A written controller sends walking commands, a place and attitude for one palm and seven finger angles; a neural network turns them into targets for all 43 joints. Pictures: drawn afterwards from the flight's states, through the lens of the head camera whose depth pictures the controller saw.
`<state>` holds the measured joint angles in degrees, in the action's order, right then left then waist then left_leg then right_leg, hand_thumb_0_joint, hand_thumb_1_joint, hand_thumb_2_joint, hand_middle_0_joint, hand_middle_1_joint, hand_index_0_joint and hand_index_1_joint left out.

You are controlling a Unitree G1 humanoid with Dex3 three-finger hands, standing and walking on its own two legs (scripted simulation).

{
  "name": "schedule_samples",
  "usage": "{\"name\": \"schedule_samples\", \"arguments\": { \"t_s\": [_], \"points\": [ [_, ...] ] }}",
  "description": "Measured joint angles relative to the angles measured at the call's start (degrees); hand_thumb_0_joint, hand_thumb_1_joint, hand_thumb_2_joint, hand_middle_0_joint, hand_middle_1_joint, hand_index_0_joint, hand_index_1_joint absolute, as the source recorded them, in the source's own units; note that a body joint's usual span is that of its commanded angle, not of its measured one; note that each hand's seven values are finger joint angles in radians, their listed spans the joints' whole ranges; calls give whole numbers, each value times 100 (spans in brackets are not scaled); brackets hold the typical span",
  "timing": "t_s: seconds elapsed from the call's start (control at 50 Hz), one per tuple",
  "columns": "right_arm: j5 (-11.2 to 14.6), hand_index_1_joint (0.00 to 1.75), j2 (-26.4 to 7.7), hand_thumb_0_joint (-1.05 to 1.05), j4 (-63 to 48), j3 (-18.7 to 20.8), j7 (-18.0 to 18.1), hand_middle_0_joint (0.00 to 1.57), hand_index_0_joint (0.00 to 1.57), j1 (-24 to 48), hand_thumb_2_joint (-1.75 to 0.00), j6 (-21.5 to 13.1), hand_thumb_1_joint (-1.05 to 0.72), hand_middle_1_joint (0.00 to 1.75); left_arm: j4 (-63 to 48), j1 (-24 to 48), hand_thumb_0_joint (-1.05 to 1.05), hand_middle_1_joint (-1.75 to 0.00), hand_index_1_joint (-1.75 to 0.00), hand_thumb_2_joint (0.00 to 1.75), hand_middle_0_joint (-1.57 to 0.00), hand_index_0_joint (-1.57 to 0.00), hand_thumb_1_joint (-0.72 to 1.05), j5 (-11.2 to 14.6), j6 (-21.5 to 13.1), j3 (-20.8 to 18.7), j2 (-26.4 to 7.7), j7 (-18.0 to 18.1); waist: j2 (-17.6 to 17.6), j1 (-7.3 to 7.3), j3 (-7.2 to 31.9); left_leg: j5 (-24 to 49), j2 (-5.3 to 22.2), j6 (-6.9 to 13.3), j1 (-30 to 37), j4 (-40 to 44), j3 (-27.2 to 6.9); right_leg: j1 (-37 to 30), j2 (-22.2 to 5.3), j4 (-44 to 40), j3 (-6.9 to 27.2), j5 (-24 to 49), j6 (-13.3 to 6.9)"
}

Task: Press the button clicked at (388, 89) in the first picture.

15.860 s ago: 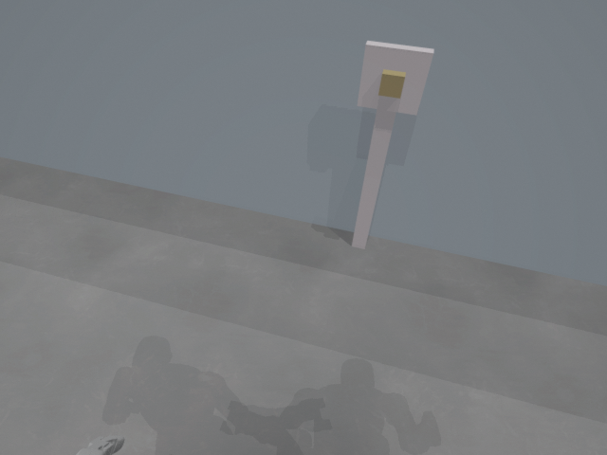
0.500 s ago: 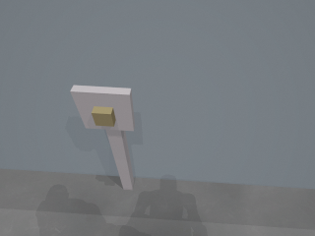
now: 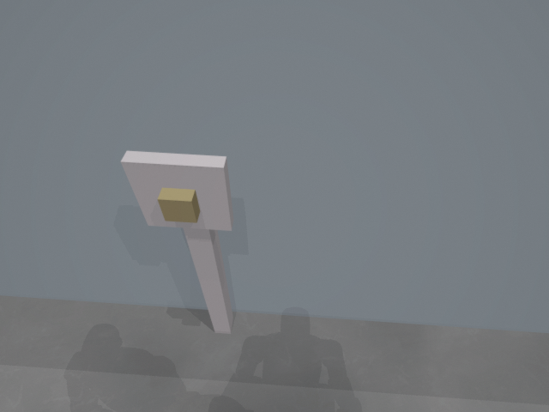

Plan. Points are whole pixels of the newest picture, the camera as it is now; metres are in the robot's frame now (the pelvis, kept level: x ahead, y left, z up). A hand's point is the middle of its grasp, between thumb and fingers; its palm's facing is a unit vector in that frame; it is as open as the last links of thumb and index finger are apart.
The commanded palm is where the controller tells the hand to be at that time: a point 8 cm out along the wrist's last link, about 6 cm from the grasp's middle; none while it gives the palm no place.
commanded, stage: look again from close up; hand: left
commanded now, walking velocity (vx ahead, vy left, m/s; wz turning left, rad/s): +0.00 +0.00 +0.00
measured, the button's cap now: (180, 204) +0.47 +0.21 +0.00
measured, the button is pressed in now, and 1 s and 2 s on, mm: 0 0 0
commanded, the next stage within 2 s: raise the hand and make a fist in 0.18 s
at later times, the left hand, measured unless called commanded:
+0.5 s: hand (145, 367) +0.18 +0.20 -0.02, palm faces +0.23 -0.97 -0.12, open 6.7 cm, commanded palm +0.09 +0.23 -0.06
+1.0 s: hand (162, 410) +0.14 +0.16 -0.05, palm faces -0.14 -0.99 -0.02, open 3.5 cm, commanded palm +0.10 +0.25 -0.04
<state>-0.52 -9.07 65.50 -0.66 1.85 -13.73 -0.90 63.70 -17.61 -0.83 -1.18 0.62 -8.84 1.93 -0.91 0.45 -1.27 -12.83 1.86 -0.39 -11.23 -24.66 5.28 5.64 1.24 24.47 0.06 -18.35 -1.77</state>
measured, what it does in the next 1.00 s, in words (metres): lowers itself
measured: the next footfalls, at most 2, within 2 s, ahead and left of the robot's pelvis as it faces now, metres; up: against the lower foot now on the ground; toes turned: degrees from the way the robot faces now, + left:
none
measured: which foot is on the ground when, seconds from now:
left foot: down 0.00-1.00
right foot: down 0.00-1.00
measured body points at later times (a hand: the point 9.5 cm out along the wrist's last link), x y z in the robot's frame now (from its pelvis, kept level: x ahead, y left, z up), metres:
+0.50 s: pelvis -0.03 +0.01 -0.02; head -0.02 -0.02 +0.43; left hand +0.16 +0.25 -0.01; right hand +0.11 -0.25 -0.14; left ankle +0.00 +0.12 -0.74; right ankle -0.06 -0.10 -0.74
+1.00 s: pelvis -0.08 +0.01 -0.10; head -0.02 +0.01 +0.34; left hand +0.14 +0.22 -0.04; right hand +0.14 -0.18 -0.18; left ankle +0.00 +0.12 -0.74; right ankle -0.06 -0.10 -0.74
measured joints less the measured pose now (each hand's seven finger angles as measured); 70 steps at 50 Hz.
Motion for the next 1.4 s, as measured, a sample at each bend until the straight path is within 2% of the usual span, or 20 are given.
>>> {"name": "schedule_samples", "arguments": {
  "t_s": [0.3,0.34,0.4,0.44,0.48,0.52,0.58,0.64,0.7,0.8,0.9,0.94,1.0,1.04,1.08,1.12,1.18,1.26,1.34,1.4],
  "points": [
    [8,29,-19,1,-25,7,-6,20,20,-15,-90,12,-91,30,-3,9,1,-29,-30,90,-20,-20,91,-19,-38,2,43,38,65,6,-24,21,40,-14,-128,-106,-57,31,37,-56,-52,53,0],
    [128,29,-89,1,-583,-32,98,20,20,-242,-90,-269,-91,30,-1912,-601,2,-30,-30,90,-21,-21,93,370,369,-66,1,124,86,35,-94,-60,25,15,-168,-185,-74,137,30,122,-36,8,6],
    [263,29,-253,1,-1125,46,259,21,20,-427,-90,-901,-91,30,-3900,-911,4,-32,-32,90,-23,-23,96,762,-34,-137,-166,409,200,2,34,-50,-107,37,-356,-356,-176,337,-99,478,-153,-181,28],
    [288,29,-424,1,-1465,93,286,21,20,-339,-90,-1095,-91,30,-4669,-702,4,-35,-35,90,-25,-25,96,956,-353,-193,-169,365,350,-109,177,-105,-174,78,-658,-637,-296,578,-166,753,-283,-297,61],
    [231,29,-563,1,-1809,142,267,21,20,-133,-90,-1220,-91,30,-4941,-305,4,-39,-39,90,-28,-28,96,1035,-939,-279,-126,160,448,-226,398,-209,-203,98,-1177,-1057,-365,1073,-208,1198,-358,-447,77],
    [156,29,-603,1,-2136,207,191,21,20,111,-90,-1300,-91,30,-4969,85,3,-43,-43,90,-32,-32,95,1155,-1607,-381,-53,-239,397,-250,641,-351,-194,90,-1809,-1550,-338,1754,-227,1793,-330,-643,66],
    [116,29,-565,1,-2634,304,-13,20,20,393,-90,-1332,-90,30,-4985,265,2,-50,-50,90,-38,-38,94,1358,-2520,-432,87,-1192,117,-196,849,-592,-126,51,-2601,-2260,-245,2626,-201,2618,-228,-920,10],
    [133,29,-571,1,-3137,390,-146,20,20,540,-90,-1246,-90,30,-4948,-14,1,-59,-59,90,-46,-46,93,1345,-2937,-441,164,-2022,-111,-143,926,-838,-70,29,-3201,-2923,-249,3217,-171,3286,-225,-1183,-20],
    [132,29,-583,1,-3553,467,-152,20,20,607,-90,-1066,-90,30,-5134,-575,1,-67,-67,90,-55,-55,92,1316,-2756,-497,90,-2133,-200,-31,935,-1062,-22,16,-3625,-3484,-314,3585,-135,3785,-282,-1402,-55],
    [67,29,-530,1,-3811,411,-53,20,20,630,-90,-965,-90,30,-6058,-1309,2,-82,-82,90,-68,-68,91,1379,-2843,-657,-153,-1589,-17,180,909,-1282,34,8,-4176,-4179,-586,3931,-65,4251,-540,-1591,-81],
    [78,29,-399,1,-3635,47,56,20,20,639,-90,-1027,-90,30,-6769,-771,3,-97,-97,90,-82,-82,91,1507,-3177,-539,-305,-1739,306,246,855,-1297,49,23,-4656,-4585,-814,4258,-24,4493,-756,-1591,-83],
    [133,29,-284,1,-3573,-91,85,20,20,575,-90,-982,-90,30,-6763,-415,2,-103,-103,90,-87,-87,91,1490,-2891,-425,-340,-1964,376,195,853,-1262,61,38,-4755,-4608,-806,4363,-16,4510,-745,-1545,-68],
    [229,30,-109,1,-3558,-213,126,21,20,358,-90,-819,-90,30,-6557,-106,2,-112,-112,90,-95,-95,91,1458,-2017,-333,-405,-2188,401,57,817,-1186,72,80,-4679,-4452,-701,4347,-18,4391,-643,-1446,-26],
    [262,30,-32,1,-3572,-224,158,21,20,161,-90,-700,-90,30,-6524,-167,2,-118,-118,90,-101,-101,91,1495,-1453,-388,-415,-2110,382,-37,791,-1133,79,108,-4497,-4255,-602,4219,-21,4224,-546,-1368,7],
    [263,30,2,1,-3564,-184,192,21,20,-43,-90,-631,-90,30,-6607,-405,2,-124,-124,90,-106,-106,90,1569,-1204,-532,-381,-1857,345,-91,814,-1096,99,134,-4307,-4057,-510,4075,-7,4035,-454,-1292,35],
    [244,30,-24,1,-3532,-109,206,21,20,-221,-90,-636,-90,30,-6752,-675,2,-130,-130,90,-112,-112,90,1612,-1294,-703,-340,-1551,322,-111,854,-1077,108,151,-4170,-3918,-468,3948,2,3877,-411,-1238,55],
    [183,30,-177,1,-3462,-11,188,21,20,-360,-90,-716,-90,30,-6913,-898,2,-137,-137,90,-119,-118,91,1558,-1808,-895,-371,-1259,314,-109,905,-1082,85,174,-4152,-3893,-483,3897,-15,3810,-429,-1231,81],
    [175,30,-460,1,-3402,59,158,21,20,-263,-90,-838,-90,30,-6805,-789,2,-144,-144,90,-124,-124,91,1514,-2307,-867,-475,-1417,358,-119,877,-1139,31,216,-4340,-4081,-549,4019,-62,3952,-498,-1305,118],
    [237,29,-565,1,-3478,98,191,21,20,-77,-90,-913,-90,30,-6647,-643,2,-147,-147,90,-127,-127,91,1515,-2047,-647,-532,-1782,347,-133,825,-1161,17,259,-4368,-4116,-525,4043,-78,3970,-475,-1310,163],
    [253,29,-497,1,-3590,97,226,21,20,8,-90,-932,-90,30,-6741,-676,2,-148,-148,90,-129,-129,91,1538,-1801,-655,-581,-1777,294,-138,819,-1155,26,267,-4215,-3996,-489,3903,-68,3833,-436,-1272,171]
  ]
}}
